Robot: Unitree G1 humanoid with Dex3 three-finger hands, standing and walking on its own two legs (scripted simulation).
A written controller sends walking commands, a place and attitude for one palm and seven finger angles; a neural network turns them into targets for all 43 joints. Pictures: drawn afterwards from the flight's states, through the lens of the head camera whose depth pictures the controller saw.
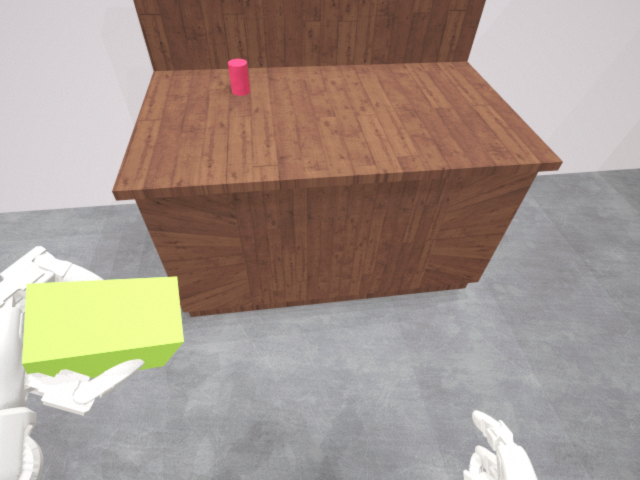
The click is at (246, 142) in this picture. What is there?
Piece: table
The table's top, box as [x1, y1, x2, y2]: [112, 62, 562, 200]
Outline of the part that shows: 562,161 467,62 248,68 250,92 243,96 237,96 231,92 228,69 154,71 112,192 116,200 498,174 556,170 558,169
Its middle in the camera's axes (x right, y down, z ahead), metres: +0.03 -0.37 +1.17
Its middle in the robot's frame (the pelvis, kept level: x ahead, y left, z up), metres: +1.12 +0.03 -0.12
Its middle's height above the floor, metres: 0.65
